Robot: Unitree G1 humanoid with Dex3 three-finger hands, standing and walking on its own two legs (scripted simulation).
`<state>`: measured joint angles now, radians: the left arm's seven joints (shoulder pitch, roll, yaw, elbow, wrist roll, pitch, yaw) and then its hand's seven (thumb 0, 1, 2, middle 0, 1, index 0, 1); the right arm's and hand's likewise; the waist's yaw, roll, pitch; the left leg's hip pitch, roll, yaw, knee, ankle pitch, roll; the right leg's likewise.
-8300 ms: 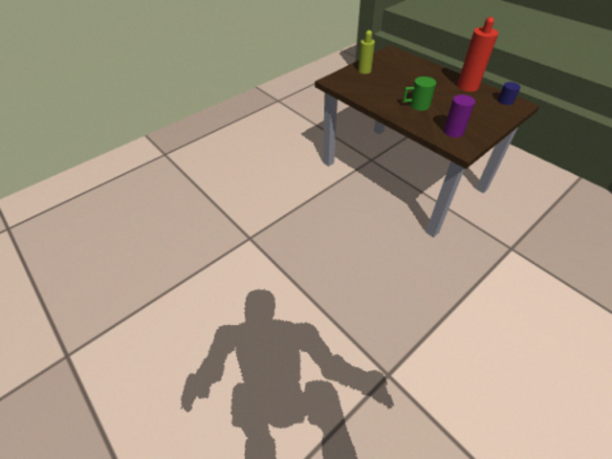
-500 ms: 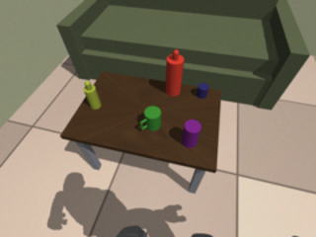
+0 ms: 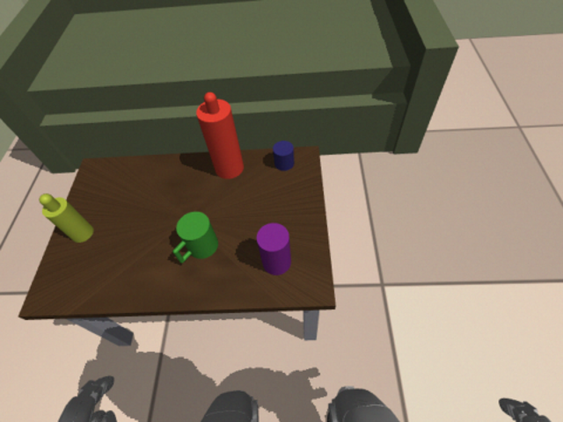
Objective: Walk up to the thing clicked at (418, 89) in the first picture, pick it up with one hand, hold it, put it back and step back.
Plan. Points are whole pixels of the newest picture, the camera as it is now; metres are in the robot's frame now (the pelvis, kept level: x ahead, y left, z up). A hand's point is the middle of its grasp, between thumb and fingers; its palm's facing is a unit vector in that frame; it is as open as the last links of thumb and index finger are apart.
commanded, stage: walk up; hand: left
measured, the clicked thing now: (193, 240) +0.52 +0.23 -0.26
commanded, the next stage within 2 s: stand in 1.92 s
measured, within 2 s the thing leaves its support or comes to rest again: neither
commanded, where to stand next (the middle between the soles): +0.04 +0.03 m, yaw -2 degrees
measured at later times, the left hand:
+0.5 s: hand out of the picture +0.08 +0.27 -0.14, palm faces -0.08 -0.92 -0.38, open 7.4 cm
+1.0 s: hand out of the picture +0.08 +0.28 -0.13, palm faces -0.06 -0.95 -0.32, open 7.3 cm
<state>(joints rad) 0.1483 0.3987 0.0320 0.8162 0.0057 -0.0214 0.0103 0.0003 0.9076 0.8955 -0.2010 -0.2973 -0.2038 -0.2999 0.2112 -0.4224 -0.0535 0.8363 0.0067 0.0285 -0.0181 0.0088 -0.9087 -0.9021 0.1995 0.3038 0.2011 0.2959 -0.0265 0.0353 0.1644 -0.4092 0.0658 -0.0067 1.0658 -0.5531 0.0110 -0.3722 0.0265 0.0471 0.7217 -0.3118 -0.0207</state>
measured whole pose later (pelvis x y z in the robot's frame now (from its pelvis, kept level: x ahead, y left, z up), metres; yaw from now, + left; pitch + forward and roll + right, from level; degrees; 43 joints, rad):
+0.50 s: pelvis -0.02 +0.01 +0.00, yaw -4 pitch -3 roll +1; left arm 0.16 0.37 0.02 0.98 0.01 0.00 0.00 0.00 0.91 0.90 -0.20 -0.30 -0.20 -0.30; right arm 0.15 -0.40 -0.04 0.95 0.00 0.01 0.00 0.01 -0.91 -0.90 0.20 0.30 0.20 0.30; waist 0.00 0.00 0.12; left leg -0.30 0.04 0.00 0.69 -0.33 -0.03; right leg -0.32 0.02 0.05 0.72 -0.34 -0.01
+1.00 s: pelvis -0.02 +0.03 +0.03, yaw -4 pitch -3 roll +0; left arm 0.08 0.35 0.02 1.14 -0.01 0.00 -0.01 0.00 0.91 0.90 -0.20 -0.30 -0.20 -0.30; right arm 0.10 -0.35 -0.01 1.13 -0.01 -0.02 0.01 0.01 -0.91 -0.90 0.20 0.30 0.20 0.30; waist 0.00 -0.01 0.06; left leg -0.16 0.02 0.02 0.37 -0.16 -0.01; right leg -0.16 -0.01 0.07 0.36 -0.15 0.03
